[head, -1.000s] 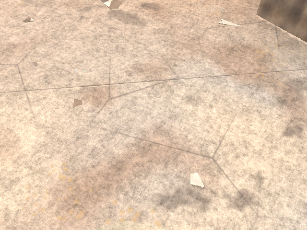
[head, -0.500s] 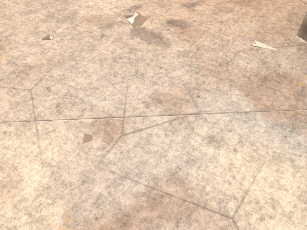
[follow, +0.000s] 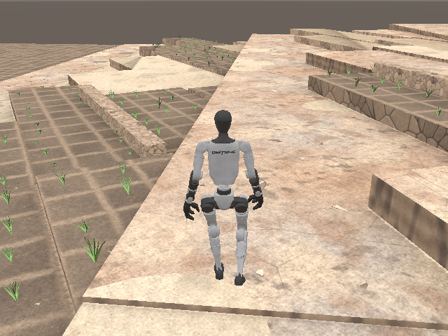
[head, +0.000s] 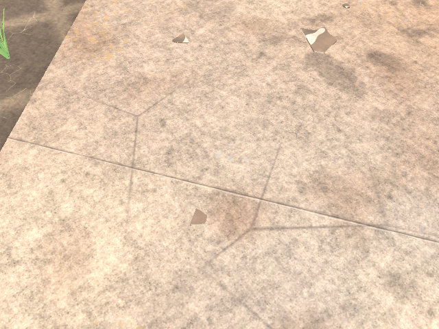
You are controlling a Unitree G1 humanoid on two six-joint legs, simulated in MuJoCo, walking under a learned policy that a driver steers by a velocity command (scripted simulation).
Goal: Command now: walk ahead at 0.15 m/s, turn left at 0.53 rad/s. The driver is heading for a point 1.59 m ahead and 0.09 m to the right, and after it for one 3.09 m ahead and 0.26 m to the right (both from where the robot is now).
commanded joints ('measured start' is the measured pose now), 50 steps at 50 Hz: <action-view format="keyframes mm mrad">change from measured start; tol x8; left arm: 1 4 100 18 -91 16 -6 -4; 5 67 74 13 -74 24 51 -5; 17 -87 93 7 -94 13 89 1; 26 38 134 -12 -36 28 36 24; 28 -95 86 -29 -45 10 25 3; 50 17 55 -57 135 4 25 10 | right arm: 1 87 -127 -35 -45 28 10 -22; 26 176 -41 39 6 13 5 -33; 50 160 -41 57 269 16 18 -49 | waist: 1 -20 -13 -153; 22 -38 99 -100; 25 -5 18 -117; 27 -88 -172 -72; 35 -26 -26 -62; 50 -23 -8 -40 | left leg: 1 321 334 -402 -268 647 189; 6 227 254 -284 -293 704 99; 14 288 258 -348 -382 210 44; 20 238 249 -359 -367 92 71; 25 152 220 -364 -271 151 -12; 27 173 68 -218 -250 -29 -68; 32 299 128 -262 -288 139 -70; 50 281 141 -255 -305 119 -91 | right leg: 1 -291 -20 131 94 109 4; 5 -171 -7 128 -29 175 4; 11 -245 -7 147 -177 249 9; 22 -7 59 116 -614 129 -32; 24 138 56 114 -869 308 -50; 26 277 -146 334 -970 475 -94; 27 131 -181 355 -950 594 -145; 28 94 -150 320 -949 545 -134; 30 94 -67 256 -951 421 -89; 50 151 -27 229 -937 403 -101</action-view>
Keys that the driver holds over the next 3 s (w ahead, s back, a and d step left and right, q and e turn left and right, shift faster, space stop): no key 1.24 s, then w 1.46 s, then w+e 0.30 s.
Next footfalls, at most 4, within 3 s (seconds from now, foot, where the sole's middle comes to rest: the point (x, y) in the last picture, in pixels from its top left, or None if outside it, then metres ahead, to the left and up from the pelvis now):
0.50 right None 0.11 -0.15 -0.76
1.60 left None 0.21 0.08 -0.76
2.06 right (245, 278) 0.58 -0.04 -0.76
2.62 left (186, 195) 0.87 0.15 -0.76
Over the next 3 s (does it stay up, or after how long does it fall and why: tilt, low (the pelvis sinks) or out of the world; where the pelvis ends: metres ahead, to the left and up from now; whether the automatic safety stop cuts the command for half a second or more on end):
stays up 0.91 0.09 0.02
